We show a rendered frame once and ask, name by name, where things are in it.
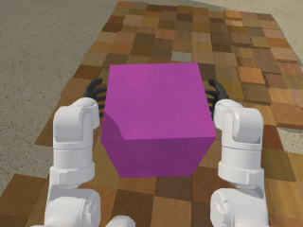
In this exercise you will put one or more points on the robot right hand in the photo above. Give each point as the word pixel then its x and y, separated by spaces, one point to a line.
pixel 217 96

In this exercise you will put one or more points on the carton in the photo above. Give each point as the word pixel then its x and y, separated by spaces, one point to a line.
pixel 156 121

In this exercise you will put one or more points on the robot left forearm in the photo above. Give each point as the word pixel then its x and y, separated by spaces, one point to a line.
pixel 73 138

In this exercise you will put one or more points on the robot left upper arm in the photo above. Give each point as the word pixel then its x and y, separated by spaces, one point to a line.
pixel 74 207

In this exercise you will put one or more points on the robot right forearm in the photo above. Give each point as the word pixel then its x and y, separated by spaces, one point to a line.
pixel 242 132

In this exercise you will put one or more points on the robot right upper arm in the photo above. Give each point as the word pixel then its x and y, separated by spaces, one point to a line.
pixel 237 207

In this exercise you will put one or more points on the robot left hand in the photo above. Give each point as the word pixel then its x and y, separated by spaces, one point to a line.
pixel 91 92

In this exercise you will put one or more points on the left robot thigh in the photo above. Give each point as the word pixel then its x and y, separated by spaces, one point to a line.
pixel 121 221

